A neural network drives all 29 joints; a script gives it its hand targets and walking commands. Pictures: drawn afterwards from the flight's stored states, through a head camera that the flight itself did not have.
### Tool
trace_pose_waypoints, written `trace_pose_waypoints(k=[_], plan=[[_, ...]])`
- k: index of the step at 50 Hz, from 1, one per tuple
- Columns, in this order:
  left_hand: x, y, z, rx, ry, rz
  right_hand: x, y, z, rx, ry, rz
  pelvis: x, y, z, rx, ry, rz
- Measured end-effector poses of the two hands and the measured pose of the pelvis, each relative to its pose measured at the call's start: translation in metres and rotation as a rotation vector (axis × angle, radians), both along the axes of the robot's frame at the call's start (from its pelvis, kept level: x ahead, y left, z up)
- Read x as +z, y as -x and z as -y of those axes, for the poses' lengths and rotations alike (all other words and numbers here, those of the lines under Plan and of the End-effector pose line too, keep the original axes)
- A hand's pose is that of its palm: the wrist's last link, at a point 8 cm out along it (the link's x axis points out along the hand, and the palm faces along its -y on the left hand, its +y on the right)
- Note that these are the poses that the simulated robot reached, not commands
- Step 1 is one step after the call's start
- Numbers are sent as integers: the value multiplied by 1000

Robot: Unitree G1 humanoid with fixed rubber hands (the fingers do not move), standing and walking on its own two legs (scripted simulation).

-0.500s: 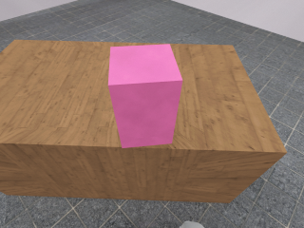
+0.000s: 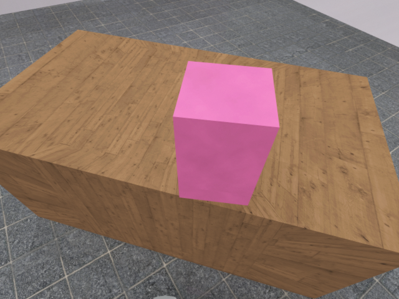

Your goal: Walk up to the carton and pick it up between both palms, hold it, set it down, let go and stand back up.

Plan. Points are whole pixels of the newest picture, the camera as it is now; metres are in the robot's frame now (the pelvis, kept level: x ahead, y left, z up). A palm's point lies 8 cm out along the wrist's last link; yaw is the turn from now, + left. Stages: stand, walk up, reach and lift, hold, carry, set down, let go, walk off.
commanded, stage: walk up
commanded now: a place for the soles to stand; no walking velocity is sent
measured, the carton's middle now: (220, 139) +0.46 -0.02 +0.03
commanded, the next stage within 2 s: reach and lift in 1.50 s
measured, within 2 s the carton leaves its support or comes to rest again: neither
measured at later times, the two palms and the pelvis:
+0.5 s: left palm out of the picture +0.09 +0.24 -0.13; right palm out of the picture +0.07 -0.22 -0.12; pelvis +0.04 +0.01 +0.01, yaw -1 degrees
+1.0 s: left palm out of the picture +0.10 +0.25 -0.13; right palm out of the picture +0.06 -0.21 -0.13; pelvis +0.04 +0.02 +0.01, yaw -2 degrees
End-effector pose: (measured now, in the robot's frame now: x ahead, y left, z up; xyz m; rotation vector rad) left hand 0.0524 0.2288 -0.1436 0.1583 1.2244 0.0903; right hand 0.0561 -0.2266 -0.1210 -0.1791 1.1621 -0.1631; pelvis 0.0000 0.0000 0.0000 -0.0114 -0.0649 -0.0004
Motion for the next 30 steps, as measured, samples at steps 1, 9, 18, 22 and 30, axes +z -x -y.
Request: trace_pose_waypoints(k=[1, 9, 18, 22, 30], plan=[[3, -5, 1, 2, 3, 17, 1, -5, -3, 11, -7, -4, 2, -2, 0, -1, 3, -4], [16, -27, 5, -6, 10, 53, 3, -36, -11, 40, -34, 31, 8, -18, -4, -4, 7, -13], [15, -33, -5, -8, -6, 21, -1, -33, -11, 20, -29, -12, 8, -33, -9, -8, 8, -16], [13, -34, -10, -9, -9, 1, -3, -25, -10, 9, -20, -51, 8, -37, -12, -12, 5, -18], [11, -40, -15, -30, -18, -32, -5, -10, -10, -15, -9, -108, 8, -43, -16, -21, 2, -21]])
